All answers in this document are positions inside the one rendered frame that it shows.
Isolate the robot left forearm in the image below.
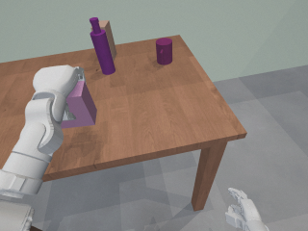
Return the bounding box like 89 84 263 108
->
0 89 67 199

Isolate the right robot hand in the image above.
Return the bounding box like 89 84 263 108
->
225 188 262 230

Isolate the left robot hand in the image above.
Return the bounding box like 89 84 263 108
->
33 64 87 121

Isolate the sponge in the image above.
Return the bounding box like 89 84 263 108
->
61 81 97 129

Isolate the robot left upper arm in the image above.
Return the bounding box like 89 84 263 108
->
0 199 35 231

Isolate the table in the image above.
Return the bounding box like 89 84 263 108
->
0 35 247 231

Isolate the robot right forearm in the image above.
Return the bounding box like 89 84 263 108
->
244 219 269 231

